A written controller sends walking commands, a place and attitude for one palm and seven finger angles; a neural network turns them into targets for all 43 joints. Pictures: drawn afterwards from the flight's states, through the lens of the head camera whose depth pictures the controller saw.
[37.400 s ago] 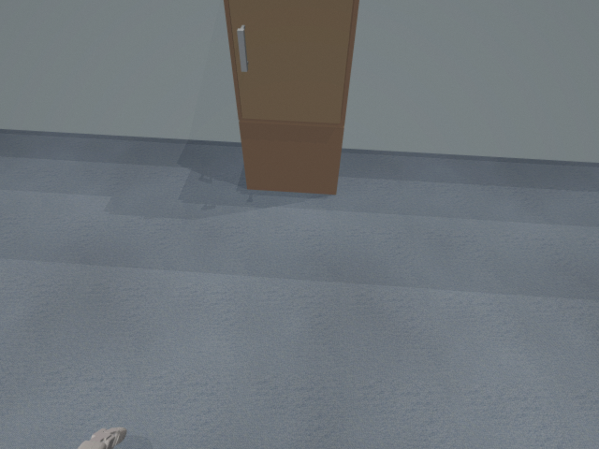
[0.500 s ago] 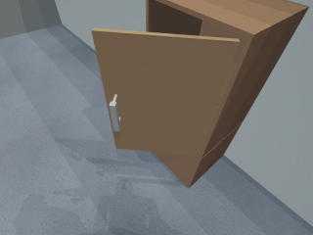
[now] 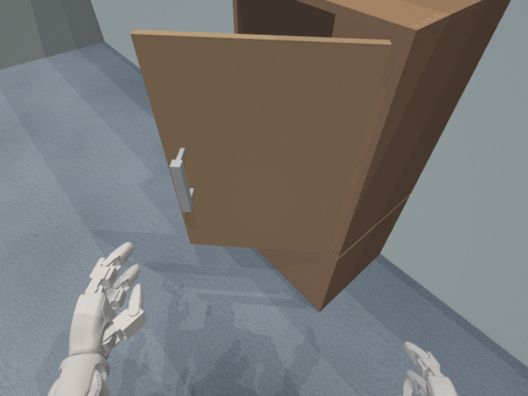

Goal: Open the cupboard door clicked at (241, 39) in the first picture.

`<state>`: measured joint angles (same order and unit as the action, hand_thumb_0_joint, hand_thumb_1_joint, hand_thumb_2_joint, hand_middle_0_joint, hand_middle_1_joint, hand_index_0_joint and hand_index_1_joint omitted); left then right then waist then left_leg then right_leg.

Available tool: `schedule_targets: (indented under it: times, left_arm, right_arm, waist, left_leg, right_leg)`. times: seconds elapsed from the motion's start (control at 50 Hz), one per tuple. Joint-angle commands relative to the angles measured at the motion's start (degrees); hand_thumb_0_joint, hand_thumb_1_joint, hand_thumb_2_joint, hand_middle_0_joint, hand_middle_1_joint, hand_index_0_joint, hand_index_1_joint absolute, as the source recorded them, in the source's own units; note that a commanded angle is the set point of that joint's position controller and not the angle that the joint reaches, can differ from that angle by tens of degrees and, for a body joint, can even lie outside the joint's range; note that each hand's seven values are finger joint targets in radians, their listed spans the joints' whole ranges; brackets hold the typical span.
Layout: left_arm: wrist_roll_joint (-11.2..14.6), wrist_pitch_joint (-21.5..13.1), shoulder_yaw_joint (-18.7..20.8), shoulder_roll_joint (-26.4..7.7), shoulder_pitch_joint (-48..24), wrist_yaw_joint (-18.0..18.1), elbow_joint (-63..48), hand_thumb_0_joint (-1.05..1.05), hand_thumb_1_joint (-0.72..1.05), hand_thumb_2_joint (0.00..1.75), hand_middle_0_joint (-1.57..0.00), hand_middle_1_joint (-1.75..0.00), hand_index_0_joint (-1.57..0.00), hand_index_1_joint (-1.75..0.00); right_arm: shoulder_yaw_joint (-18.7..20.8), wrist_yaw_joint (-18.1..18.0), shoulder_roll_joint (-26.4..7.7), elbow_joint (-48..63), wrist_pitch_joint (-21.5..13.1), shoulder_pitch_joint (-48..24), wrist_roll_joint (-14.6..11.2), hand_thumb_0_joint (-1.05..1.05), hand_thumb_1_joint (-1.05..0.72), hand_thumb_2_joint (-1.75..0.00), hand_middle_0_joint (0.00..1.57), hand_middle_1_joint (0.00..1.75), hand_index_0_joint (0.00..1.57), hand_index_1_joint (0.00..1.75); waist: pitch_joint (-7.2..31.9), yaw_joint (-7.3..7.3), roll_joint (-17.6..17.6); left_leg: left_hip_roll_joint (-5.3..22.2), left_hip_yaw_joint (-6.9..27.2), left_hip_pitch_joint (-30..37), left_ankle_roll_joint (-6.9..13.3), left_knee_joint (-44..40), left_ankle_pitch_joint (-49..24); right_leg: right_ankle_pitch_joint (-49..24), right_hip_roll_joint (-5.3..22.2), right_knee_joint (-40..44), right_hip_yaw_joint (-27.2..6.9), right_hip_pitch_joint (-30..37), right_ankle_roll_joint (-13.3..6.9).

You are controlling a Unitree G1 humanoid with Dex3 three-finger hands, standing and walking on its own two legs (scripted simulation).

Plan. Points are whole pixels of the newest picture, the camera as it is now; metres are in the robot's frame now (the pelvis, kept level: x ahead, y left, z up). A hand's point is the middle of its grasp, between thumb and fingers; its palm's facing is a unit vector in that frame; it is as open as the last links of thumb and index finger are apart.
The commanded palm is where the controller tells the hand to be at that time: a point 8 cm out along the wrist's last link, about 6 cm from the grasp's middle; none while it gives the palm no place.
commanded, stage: raise the hand with hooked fingers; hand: left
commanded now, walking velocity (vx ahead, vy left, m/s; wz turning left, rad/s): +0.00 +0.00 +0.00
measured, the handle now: (184, 180) +0.56 +0.19 -0.02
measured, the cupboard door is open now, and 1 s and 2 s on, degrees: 45 45 45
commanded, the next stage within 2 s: move the hooked fingers beside the handle in 1.84 s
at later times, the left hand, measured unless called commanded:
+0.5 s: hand (144, 340) +0.22 +0.19 -0.04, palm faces -0.15 -0.99 -0.02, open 10.6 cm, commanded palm +0.18 +0.26 -0.02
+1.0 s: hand (97, 317) +0.24 +0.26 -0.01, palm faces -0.02 -1.00 -0.06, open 13.4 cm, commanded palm +0.22 +0.31 -0.01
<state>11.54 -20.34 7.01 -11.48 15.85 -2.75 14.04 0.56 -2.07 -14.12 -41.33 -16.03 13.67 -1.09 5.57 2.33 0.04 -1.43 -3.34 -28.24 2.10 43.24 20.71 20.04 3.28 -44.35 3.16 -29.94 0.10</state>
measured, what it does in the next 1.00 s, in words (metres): lowers itself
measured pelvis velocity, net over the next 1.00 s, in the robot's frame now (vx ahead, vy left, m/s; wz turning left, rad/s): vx -0.01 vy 0.01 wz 0.00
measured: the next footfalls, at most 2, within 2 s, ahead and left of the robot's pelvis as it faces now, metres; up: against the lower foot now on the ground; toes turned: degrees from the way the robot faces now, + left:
none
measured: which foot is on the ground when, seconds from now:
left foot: down 0.00-1.00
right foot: down 0.00-1.00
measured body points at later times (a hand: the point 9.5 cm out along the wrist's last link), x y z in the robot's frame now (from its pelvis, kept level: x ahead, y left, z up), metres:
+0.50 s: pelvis -0.01 -0.03 -0.08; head +0.08 -0.03 +0.36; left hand +0.22 +0.25 -0.04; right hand +0.18 -0.25 -0.17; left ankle +0.01 +0.09 -0.71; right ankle +0.03 -0.12 -0.71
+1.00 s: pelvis -0.01 +0.01 -0.06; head +0.06 +0.04 +0.38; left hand +0.24 +0.32 +0.00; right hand +0.17 -0.24 -0.12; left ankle +0.01 +0.09 -0.71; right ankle +0.03 -0.12 -0.71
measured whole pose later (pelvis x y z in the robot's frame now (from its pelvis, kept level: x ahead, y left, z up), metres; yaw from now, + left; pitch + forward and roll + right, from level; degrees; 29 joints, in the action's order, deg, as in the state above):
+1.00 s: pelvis -0.01 +0.01 -0.06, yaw +0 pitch +16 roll -3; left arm 21.4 -21.7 21.2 -21.4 10.8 -26.4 10.3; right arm -0.8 -3.2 -15.1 -29.9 -13.9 14.3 -2.1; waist 8.0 1.1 0.2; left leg 1.0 -0.4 -53.2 2.7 67.7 30.3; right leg 26.9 1.6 -63.1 5.5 -51.7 0.2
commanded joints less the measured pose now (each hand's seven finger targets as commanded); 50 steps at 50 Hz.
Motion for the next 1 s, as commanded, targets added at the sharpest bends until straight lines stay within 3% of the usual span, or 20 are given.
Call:
schedule_targets:
  times: [0.0,0.04,0.08,0.12,0.16,0.2,0.22,0.28,0.32,0.36,0.42,0.48,0.56,0.64,0.68,0.74,0.78,0.8,0.88,0.98]
  left_arm:
    - [3.54,-14.68,7.17,-4.15,19.12,-15.53,5.31,0.00,0.57,0.76,-0.22,-0.51,-0.22,-0.51]
    - [3.73,-16.93,12.22,-10.09,16.22,-21.39,5.13,0.00,0.53,0.74,-0.23,-0.54,-0.23,-0.54]
    - [5.86,-16.04,16.71,-14.35,11.95,-22.81,-2.62,0.00,0.48,0.72,-0.23,-0.57,-0.23,-0.57]
    - [8.78,-16.24,17.14,-13.89,7.14,-22.24,-14.02,0.00,0.43,0.70,-0.23,-0.60,-0.23,-0.60]
    - [10.23,-18.52,18.33,-15.19,1.83,-20.30,-24.97,0.00,0.39,0.68,-0.24,-0.63,-0.24,-0.63]
    - [10.14,-20.28,16.11,-14.89,-3.16,-19.94,-31.69,0.00,0.34,0.66,-0.24,-0.66,-0.24,-0.66]
    - [9.47,-20.60,12.75,-12.16,-2.01,-20.37,-30.98,0.00,0.32,0.65,-0.24,-0.68,-0.24,-0.68]
    - [9.59,-18.29,6.98,-9.95,-6.51,-24.51,-24.37,0.00,0.25,0.62,-0.25,-0.72,-0.25,-0.72]
    - [9.10,-13.66,9.11,-12.38,-4.36,-27.44,-16.36,0.00,0.20,0.60,-0.25,-0.75,-0.25,-0.75]
    - [9.90,-7.32,13.18,-15.23,-1.44,-29.81,-10.01,0.00,0.15,0.58,-0.25,-0.78,-0.25,-0.78]
    - [12.91,-0.17,20.97,-20.35,2.10,-30.88,-11.12,0.00,0.08,0.55,-0.26,-0.82,-0.26,-0.82]
    - [14.94,-0.02,26.12,-21.27,4.40,-26.77,-16.12,0.00,0.01,0.52,-0.26,-0.87,-0.26,-0.87]
    - [12.85,-5.26,20.51,-14.38,2.23,-21.50,-18.21,0.00,-0.08,0.48,-0.27,-0.93,-0.27,-0.93]
    - [9.66,-6.70,14.25,-13.10,-3.68,-23.26,-10.75,0.00,-0.17,0.44,-0.28,-0.99,-0.28,-0.99]
    - [9.68,-6.21,14.09,-15.61,-7.47,-25.47,-9.54,0.00,-0.22,0.42,-0.28,-1.02,-0.28,-1.02]
    - [10.30,-6.67,18.05,-21.05,-9.18,-27.08,-15.25,0.00,-0.29,0.39,-0.29,-1.07,-0.29,-1.07]
    - [11.31,-6.93,20.74,-23.63,-10.28,-26.28,-19.03,0.00,-0.34,0.37,-0.29,-1.10,-0.29,-1.10]
    - [11.71,-7.43,21.10,-23.13,-9.61,-25.66,-21.07,0.00,-0.36,0.36,-0.29,-1.11,-0.29,-1.11]
    - [11.81,-6.05,21.83,-21.09,-6.66,-22.45,-15.96,0.00,-0.45,0.32,-0.30,-1.17,-0.30,-1.17]
    - [9.74,-0.74,17.14,-18.85,-10.77,-24.75,-7.47,0.00,-0.50,0.30,-0.30,-1.20,-0.30,-1.20]
  right_arm:
    - [5.03,2.81,-8.52,14.58,-3.11,-6.05,0.22,0.00,-0.90,-0.90,0.20,0.30,0.20,0.30]
    - [5.27,2.97,-8.35,16.99,-2.81,-7.08,-0.65,0.00,-0.90,-0.90,0.20,0.30,0.20,0.30]
    - [5.47,2.30,-8.10,19.38,-1.79,-6.90,-0.54,0.00,-0.90,-0.90,0.20,0.30,0.20,0.30]
    - [5.14,1.70,-6.94,21.42,-1.55,-7.30,-0.67,0.00,-0.90,-0.90,0.20,0.30,0.20,0.30]
    - [4.81,1.04,-6.06,20.18,-1.72,-5.39,-0.30,0.00,-0.90,-0.90,0.20,0.30,0.20,0.30]
    - [4.68,-0.04,-6.16,17.79,-1.86,-3.78,0.30,0.00,-0.90,-0.90,0.20,0.30,0.20,0.30]
    - [4.45,-0.37,-6.17,16.66,-2.20,-3.73,0.27,0.00,-0.90,-0.90,0.20,0.30,0.20,0.30]
    - [3.41,-1.38,-7.91,14.23,-3.27,-3.10,-0.25,0.00,-0.90,-0.90,0.20,0.30,0.20,0.30]
    - [3.75,-2.02,-8.57,13.64,-3.37,-2.59,-1.20,0.00,-0.90,-0.90,0.20,0.30,0.20,0.30]
    - [3.78,-2.61,-9.05,14.94,-2.76,-3.40,-2.12,0.00,-0.90,-0.90,0.20,0.30,0.20,0.30]
    - [3.53,-2.52,-8.67,18.38,-1.26,-4.91,-2.32,0.00,-0.90,-0.90,0.20,0.30,0.20,0.30]
    - [3.54,-1.99,-6.43,19.81,-0.98,-5.29,-1.64,0.00,-0.90,-0.90,0.20,0.30,0.20,0.30]
    - [3.81,-1.09,-5.51,17.58,-1.56,-4.21,-1.11,0.00,-0.90,-0.90,0.20,0.30,0.20,0.30]
    - [3.49,-1.35,-8.23,16.63,-1.53,-2.09,-1.36,0.00,-0.90,-0.90,0.20,0.30,0.20,0.30]
    - [3.31,-2.03,-9.60,17.37,-1.68,-1.28,-1.73,0.00,-0.90,-0.90,0.20,0.30,0.20,0.30]
    - [3.17,-2.60,-10.32,18.48,-2.12,-0.20,-1.89,0.00,-0.90,-0.90,0.20,0.30,0.20,0.30]
    - [2.93,-2.60,-10.22,18.85,-2.37,-0.08,-1.55,0.00,-0.90,-0.90,0.20,0.30,0.20,0.30]
    - [2.82,-2.43,-9.89,18.69,-2.45,-0.01,-1.45,0.00,-0.90,-0.90,0.20,0.30,0.20,0.30]
    - [2.63,-1.69,-9.69,18.21,-1.57,-0.15,-1.10,0.00,-0.90,-0.90,0.20,0.30,0.20,0.30]
    - [2.25,-1.62,-11.18,19.54,0.30,0.65,-1.66,0.00,-0.90,-0.90,0.20,0.30,0.20,0.30]
  waist:
    - [2.12,-6.33,-7.12]
    - [7.67,-6.44,-4.76]
    - [12.68,-7.24,-1.02]
    - [16.20,-6.78,6.10]
    - [19.56,-4.99,11.19]
    - [20.43,-2.00,9.45]
    - [18.52,-0.70,9.78]
    - [12.28,3.28,7.81]
    - [11.93,2.97,2.23]
    - [14.10,0.76,-3.06]
    - [21.03,-4.02,-2.28]
    - [24.73,-6.81,-2.04]
    - [18.77,-4.20,0.41]
    - [9.88,-0.26,0.67]
    - [8.52,0.31,-0.11]
    - [16.83,-1.76,4.04]
    - [19.23,-3.03,7.06]
    - [21.37,-3.65,8.60]
    - [16.65,-3.44,8.24]
    - [10.33,-1.12,6.42]
  left_leg:
    - [-1.24,2.17,-11.99,-3.61,5.62,-3.82]
    - [-1.34,1.17,-17.19,-2.87,10.45,-4.43]
    - [-1.33,0.83,-19.72,-2.27,13.54,-4.55]
    - [-0.74,1.18,-18.56,-1.75,15.18,-4.81]
    - [0.41,2.56,-15.90,-1.26,17.54,-7.91]
    - [1.40,3.86,-16.26,-0.79,20.54,-8.66]
    - [1.65,4.14,-16.78,-0.59,21.28,-8.23]
    - [2.11,5.28,-19.85,0.01,23.83,-4.45]
    - [2.07,5.10,-23.81,0.02,23.78,-1.52]
    - [1.57,4.59,-27.01,0.12,23.05,-0.67]
    - [0.94,4.38,-24.95,-0.13,20.71,-5.22]
    - [1.19,5.13,-23.25,-0.73,19.16,-9.57]
    - [1.38,4.76,-21.06,-1.04,17.24,-7.79]
    - [1.33,5.29,-23.13,-0.66,16.57,1.69]
    - [1.29,5.50,-23.81,-0.34,16.23,4.77]
    - [1.35,5.91,-17.92,-0.13,14.09,1.50]
    - [1.54,6.68,-14.26,-0.61,12.91,-2.34]
    - [1.61,6.94,-11.77,-0.91,12.24,-4.70]
    - [1.83,8.01,-12.06,-2.08,11.00,-5.95]
    - [1.88,8.50,-14.84,-2.27,8.92,1.16]
  right_leg:
    - [0.51,-2.52,-3.72,0.81,-5.14,-2.83]
    - [-2.90,-1.73,-7.48,-2.37,-5.27,-2.56]
    - [-2.72,-1.50,-9.32,-5.47,-4.50,-2.01]
    - [-1.22,-1.44,-9.53,-7.16,-4.81,-1.67]
    - [-5.86,-1.97,-10.91,-7.38,-5.68,-1.59]
    - [-7.77,-2.68,-12.38,-7.83,-8.82,-1.32]
    - [-6.87,-2.89,-12.44,-7.41,-11.14,-1.47]
    - [-1.72,-3.83,-12.24,-6.43,-17.27,-1.40]
    - [2.27,-3.35,-10.26,-7.42,-15.98,-0.62]
    - [5.52,-2.31,-7.90,-9.09,-11.73,0.26]
    - [-0.34,-1.10,-8.07,-9.12,-2.59,0.63]
    - [-8.86,-1.43,-10.31,-7.61,1.44,0.51]
    - [-4.73,-2.67,-11.20,-4.06,-7.45,0.07]
    - [9.84,-3.20,-9.83,-2.82,-17.88,-0.72]
    - [13.55,-3.32,-9.06,-3.50,-18.75,-1.13]
    - [8.32,-3.34,-10.29,-2.42,-14.65,-1.52]
    - [4.02,-4.15,-12.06,-0.67,-13.83,-2.09]
    - [2.12,-4.15,-12.31,-0.14,-13.36,-2.07]
    - [1.32,-4.65,-13.02,2.06,-15.21,-2.16]
    - [4.17,-4.57,-11.56,2.39,-18.24,-1.91]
